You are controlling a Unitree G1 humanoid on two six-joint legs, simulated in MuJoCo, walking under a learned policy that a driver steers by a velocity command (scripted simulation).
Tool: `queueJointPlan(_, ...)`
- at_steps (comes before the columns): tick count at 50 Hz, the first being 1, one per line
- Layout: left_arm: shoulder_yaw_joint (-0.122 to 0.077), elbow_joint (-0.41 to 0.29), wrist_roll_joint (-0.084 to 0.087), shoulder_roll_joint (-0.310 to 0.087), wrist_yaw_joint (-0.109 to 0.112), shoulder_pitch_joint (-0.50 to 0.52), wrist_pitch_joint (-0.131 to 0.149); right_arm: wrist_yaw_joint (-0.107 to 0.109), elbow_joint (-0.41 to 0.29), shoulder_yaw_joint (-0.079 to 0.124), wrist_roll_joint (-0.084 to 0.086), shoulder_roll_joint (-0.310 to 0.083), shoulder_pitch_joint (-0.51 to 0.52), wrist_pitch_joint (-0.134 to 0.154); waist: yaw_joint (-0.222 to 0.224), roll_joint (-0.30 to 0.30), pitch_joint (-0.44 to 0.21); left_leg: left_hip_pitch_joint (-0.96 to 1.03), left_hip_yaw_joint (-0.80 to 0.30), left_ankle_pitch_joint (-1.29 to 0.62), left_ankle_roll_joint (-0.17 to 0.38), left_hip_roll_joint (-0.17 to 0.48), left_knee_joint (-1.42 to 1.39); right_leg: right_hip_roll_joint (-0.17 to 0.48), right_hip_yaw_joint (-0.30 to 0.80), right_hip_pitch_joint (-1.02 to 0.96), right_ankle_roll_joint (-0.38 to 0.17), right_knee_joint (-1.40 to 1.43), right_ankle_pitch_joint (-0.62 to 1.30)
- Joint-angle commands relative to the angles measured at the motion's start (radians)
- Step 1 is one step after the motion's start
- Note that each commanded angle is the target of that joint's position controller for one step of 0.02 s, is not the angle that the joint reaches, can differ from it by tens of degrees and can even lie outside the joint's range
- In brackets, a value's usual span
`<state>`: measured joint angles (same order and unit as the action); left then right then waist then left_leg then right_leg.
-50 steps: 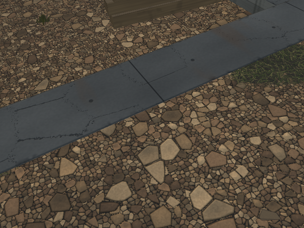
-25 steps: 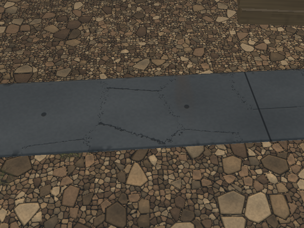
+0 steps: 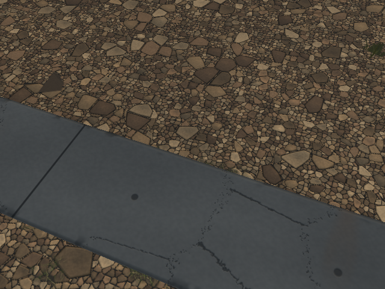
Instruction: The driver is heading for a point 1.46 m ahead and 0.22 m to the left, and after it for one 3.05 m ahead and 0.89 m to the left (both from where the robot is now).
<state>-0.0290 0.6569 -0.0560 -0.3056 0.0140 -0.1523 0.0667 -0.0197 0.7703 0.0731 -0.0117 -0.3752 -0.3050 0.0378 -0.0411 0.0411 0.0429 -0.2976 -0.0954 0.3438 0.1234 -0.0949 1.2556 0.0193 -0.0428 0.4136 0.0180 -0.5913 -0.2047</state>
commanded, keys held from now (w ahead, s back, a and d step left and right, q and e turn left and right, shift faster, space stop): w+q+shift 0.16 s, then w+shift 0.64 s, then w+e+shift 0.16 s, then e+shift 0.04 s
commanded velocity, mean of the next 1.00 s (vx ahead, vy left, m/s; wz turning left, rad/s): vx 0.99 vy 0.00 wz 0.32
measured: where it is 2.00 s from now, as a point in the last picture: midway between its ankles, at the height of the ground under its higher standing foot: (116, 115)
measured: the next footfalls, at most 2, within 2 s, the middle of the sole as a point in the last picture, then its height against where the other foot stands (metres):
left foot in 0.36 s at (163, 282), level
right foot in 0.78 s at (166, 172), level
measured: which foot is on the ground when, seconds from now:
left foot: up 0.00-0.34, down 0.36-0.78, up 0.80-1.00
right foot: down 0.00-0.36, up 0.38-0.76, down 0.78-1.00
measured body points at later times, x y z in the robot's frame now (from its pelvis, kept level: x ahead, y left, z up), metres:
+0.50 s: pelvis +0.44 +0.08 +0.00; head +0.47 +0.08 +0.45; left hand +0.42 +0.34 -0.12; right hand +0.61 -0.16 -0.12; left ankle +0.45 +0.11 -0.72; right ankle +0.39 -0.11 -0.61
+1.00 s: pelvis +0.91 +0.19 +0.01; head +0.91 +0.20 +0.46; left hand +0.77 +0.44 -0.12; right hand +1.18 +0.02 -0.06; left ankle +0.95 +0.37 -0.66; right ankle +0.88 +0.10 -0.72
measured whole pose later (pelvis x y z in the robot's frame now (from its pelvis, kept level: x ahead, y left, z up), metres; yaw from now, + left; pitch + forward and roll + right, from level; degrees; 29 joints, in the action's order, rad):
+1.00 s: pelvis +0.91 +0.19 +0.01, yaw +16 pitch -1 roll -2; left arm -0.04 0.90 -0.01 -0.29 -0.02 -0.53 0.07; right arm -0.01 0.71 -0.01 -0.04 -0.28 -0.07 0.06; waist 0.07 0.01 0.01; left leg -0.62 -0.07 0.19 0.02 0.10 1.00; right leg -0.11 -0.01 0.11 -0.09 -0.43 -0.31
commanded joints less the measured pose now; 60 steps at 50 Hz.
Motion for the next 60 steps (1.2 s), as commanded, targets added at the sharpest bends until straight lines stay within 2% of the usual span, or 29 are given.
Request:
queueJointPlan(1,-0.034,0.025,0.006,-0.085,0.003,-0.175,0.013,-0.035,-0.122,-0.010,-0.025,-0.029,0.080,-0.012,0.077,-0.122,-0.072,-0.412,-0.006,-0.076,-0.021,0.154,0.067,0.285,0.373,-0.376,-0.111,0.356,-0.237)
queueJointPlan(4,-0.028,0.086,0.033,-0.058,-0.019,-0.216,0.042,-0.055,-0.172,-0.033,-0.025,0.028,0.154,-0.042,0.050,-0.128,-0.004,-0.484,0.016,-0.126,-0.029,0.197,0.061,0.277,0.185,-0.328,-0.090,0.408,-0.028)
queueJointPlan(8,-0.030,0.104,0.025,-0.085,-0.024,-0.181,0.065,-0.066,-0.232,-0.044,-0.013,0.019,0.276,-0.048,0.016,-0.115,0.069,-0.479,0.074,-0.324,-0.033,0.196,-0.118,0.226,-0.074,-0.259,-0.064,0.470,0.192)
queueJointPlan(11,-0.032,0.150,0.020,-0.110,-0.019,-0.278,0.067,-0.086,-0.250,-0.062,-0.021,0.041,0.387,-0.031,0.055,-0.072,0.133,-0.376,0.185,-0.367,0.010,0.142,-0.396,0.186,-0.185,-0.283,-0.050,0.520,0.399)
queueJointPlan(13,-0.033,0.172,0.023,-0.144,-0.011,-0.317,0.062,-0.082,-0.233,-0.067,-0.025,0.044,0.395,-0.021,0.048,-0.081,0.121,-0.264,0.247,-0.350,0.049,0.071,-0.493,0.205,-0.215,-0.363,-0.058,0.491,0.817)
queueJointPlan(16,-0.048,0.177,0.022,-0.243,0.009,-0.302,0.020,-0.049,-0.141,-0.037,-0.031,-0.029,0.143,-0.008,-0.100,-0.172,-0.058,0.015,0.243,-0.159,0.101,-0.033,-0.551,0.260,-0.210,-0.494,-0.084,0.105,1.336)
queueJointPlan(17,-0.047,0.166,0.022,-0.246,0.012,-0.264,0.006,-0.034,-0.069,-0.014,-0.031,-0.067,-0.072,-0.005,-0.198,-0.175,-0.156,0.254,0.196,-0.155,0.127,-0.034,-0.638,0.256,-0.205,-0.418,-0.099,-0.159,1.271)
queueJointPlan(18,-0.045,0.156,0.019,-0.216,0.006,-0.257,0.004,-0.012,-0.023,0.019,-0.038,-0.132,-0.188,-0.013,-0.223,-0.115,-0.225,0.497,0.059,-0.059,0.138,0.050,-0.656,0.187,-0.195,-0.212,-0.090,-0.514,0.801)
queueJointPlan(19,-0.015,0.094,0.046,-0.061,-0.021,-0.358,0.013,0.003,-0.053,0.043,-0.038,-0.235,-0.084,-0.025,-0.029,0.213,-0.326,0.776,-0.465,0.030,0.214,0.357,-0.743,0.007,-0.135,0.212,-0.030,-0.921,-0.257)
queueJointPlan(20,-0.020,0.044,0.055,-0.137,-0.019,-0.258,0.030,0.003,-0.076,0.051,-0.024,-0.224,-0.115,-0.028,-0.099,0.059,-0.436,0.791,-0.669,0.055,0.268,0.396,-0.891,-0.009,0.066,0.326,-0.051,-1.009,-0.207)
queueJointPlan(22,-0.009,0.042,0.058,-0.107,-0.014,-0.169,0.041,0.019,-0.016,0.036,-0.012,-0.131,-0.082,-0.003,-0.032,-0.067,-0.099,0.462,-0.446,-0.102,0.217,0.352,-0.980,0.082,0.074,0.368,-0.060,-0.851,-0.111)
queueJointPlan(25,0.002,0.077,0.012,-0.060,-0.034,-0.209,-0.008,0.029,0.005,-0.003,-0.010,-0.019,-0.023,0.041,0.074,-0.080,-0.014,0.160,-0.264,-0.135,0.165,0.243,-1.053,0.142,0.098,0.195,-0.039,-0.651,-0.116)
queueJointPlan(29,0.018,-0.006,0.006,-0.025,-0.055,0.016,-0.024,0.013,0.040,-0.006,0.013,-0.021,-0.085,0.071,0.041,-0.040,0.107,0.065,-0.109,-0.284,0.156,0.176,-1.158,0.160,0.032,0.262,-0.010,-0.338,0.078)
queueJointPlan(33,0.026,-0.048,0.025,-0.026,-0.082,0.146,-0.011,0.008,0.058,0.001,0.031,-0.077,-0.120,0.098,0.005,-0.049,0.108,0.027,-0.021,-0.556,0.093,0.167,-1.258,0.061,-0.044,0.006,-0.061,-0.031,0.446)
queueJointPlan(36,-0.009,0.012,0.028,-0.098,-0.063,0.005,-0.012,0.006,0.062,0.002,0.012,-0.125,-0.090,0.101,0.083,-0.007,-0.039,0.156,0.079,-1.166,0.027,0.176,-1.042,-0.061,-0.100,-0.219,-0.108,-0.139,0.365)
queueJointPlan(38,-0.046,0.103,0.024,-0.162,-0.040,-0.346,-0.018,0.027,0.061,0.009,-0.007,-0.171,-0.009,0.075,0.286,0.045,-0.165,0.081,0.080,-1.314,0.009,0.200,-0.555,-0.103,-0.073,-0.557,-0.129,-0.147,0.134)
queueJointPlan(39,-0.072,0.159,0.028,-0.218,-0.025,-0.565,-0.020,0.039,0.057,0.009,-0.011,-0.154,0.085,0.066,0.429,0.007,-0.182,-0.029,0.109,-1.065,-0.008,0.127,-0.112,-0.025,0.002,-0.671,-0.181,-0.066,0.058)
queueJointPlan(40,-0.069,0.143,0.017,-0.254,-0.027,-0.506,-0.020,0.045,0.033,-0.032,-0.023,0.059,-0.064,0.067,0.224,-0.327,-0.282,-0.248,0.058,0.184,-0.010,-0.031,0.368,0.266,0.364,-0.811,-0.198,-0.091,0.146)
queueJointPlan(41,-0.065,0.105,0.018,-0.241,-0.038,-0.454,-0.013,0.051,0.030,-0.042,0.033,0.044,-0.219,0.077,0.149,-0.288,-0.430,-0.434,-0.110,0.176,-0.002,-0.072,0.454,0.402,0.875,-0.900,-0.338,0.134,0.087)
queueJointPlan(42,-0.065,0.093,0.037,-0.184,-0.034,-0.342,-0.011,0.052,0.011,-0.039,0.012,-0.022,-0.052,0.078,0.149,-0.108,-0.226,-0.518,-0.068,0.025,-0.006,0.037,0.379,0.349,0.779,-0.722,-0.363,0.255,-0.056)
queueJointPlan(43,-0.054,0.100,0.043,-0.145,-0.035,-0.283,-0.009,0.043,-0.011,-0.034,-0.007,-0.053,0.043,0.073,0.118,-0.044,-0.069,-0.515,-0.032,-0.024,-0.013,0.093,0.275,0.317,0.681,-0.528,-0.358,0.291,-0.076)
queueJointPlan(46,-0.032,0.131,0.038,-0.098,-0.038,-0.258,0.014,0.018,-0.048,-0.048,-0.039,-0.003,0.087,0.016,0.015,-0.021,0.082,-0.379,-0.021,-0.020,-0.072,0.194,-0.027,0.181,0.496,-0.162,-0.317,0.374,-0.098)
queueJointPlan(50,-0.047,0.146,0.063,-0.130,-0.027,-0.258,0.037,-0.005,-0.138,-0.076,-0.030,0.033,0.276,0.027,0.019,-0.066,0.144,-0.227,0.084,-0.327,-0.138,0.186,-0.505,0.067,0.288,-0.014,-0.288,0.445,0.330)
queueJointPlan(52,-0.069,0.143,0.083,-0.186,-0.038,-0.277,0.029,-0.022,-0.113,-0.081,-0.041,0.073,0.268,0.031,0.036,-0.057,0.039,-0.037,0.144,-0.556,-0.113,0.100,-0.539,0.039,0.214,-0.025,-0.232,0.355,0.624)
queueJointPlan(54,-0.072,0.118,0.082,-0.174,-0.026,-0.265,0.017,-0.010,-0.092,-0.065,-0.054,0.047,0.194,0.033,0.014,-0.090,-0.061,-0.028,0.081,-0.630,-0.078,0.115,-0.459,0.035,0.204,-0.141,-0.196,0.180,0.726)
queueJointPlan(57,-0.070,0.112,0.044,-0.142,0.016,-0.336,-0.010,0.014,-0.123,-0.039,-0.063,-0.020,0.313,0.074,0.108,-0.120,-0.085,-0.281,-0.018,-0.574,-0.084,0.125,-0.546,0.063,0.354,-0.451,-0.171,-0.081,0.562)
queueJointPlan(58,-0.012,0.194,-0.084,-0.020,-0.004,-0.480,0.050,-0.005,-0.092,-0.062,-0.093,0.014,0.147,0.070,0.118,-0.115,-0.050,-0.277,-0.037,-0.755,-0.122,0.190,-0.670,-0.063,0.184,-0.485,-0.047,-0.296,0.142)
queueJointPlan(59,0.002,0.165,-0.079,-0.004,-0.037,-0.399,0.054,0.000,-0.012,-0.049,-0.117,0.025,-0.086,0.052,0.009,-0.101,-0.063,0.123,0.030,-0.724,-0.121,0.165,-0.664,-0.095,0.180,-0.148,-0.043,-0.490,0.114)
queueJointPlan(60,0.013,0.124,-0.072,-0.016,-0.068,-0.294,0.056,-0.008,0.110,-0.048,-0.111,0.024,-0.367,0.034,-0.097,-0.021,0.017,0.484,0.014,-0.978,-0.152,0.202,-0.679,-0.148,0.170,0.244,-0.005,-0.649,-0.088)
Velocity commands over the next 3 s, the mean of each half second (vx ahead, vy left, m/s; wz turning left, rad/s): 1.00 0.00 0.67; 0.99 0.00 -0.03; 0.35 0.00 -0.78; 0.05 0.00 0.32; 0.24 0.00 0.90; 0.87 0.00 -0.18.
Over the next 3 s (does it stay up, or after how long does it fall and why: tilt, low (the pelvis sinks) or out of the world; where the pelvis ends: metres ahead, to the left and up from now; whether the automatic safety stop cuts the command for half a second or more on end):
stays up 1.78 0.63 -0.17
